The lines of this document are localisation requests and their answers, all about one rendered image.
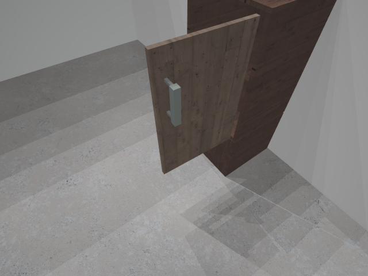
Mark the handle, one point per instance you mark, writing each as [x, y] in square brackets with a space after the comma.
[175, 102]

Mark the cupboard door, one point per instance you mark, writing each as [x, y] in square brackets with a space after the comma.
[210, 66]

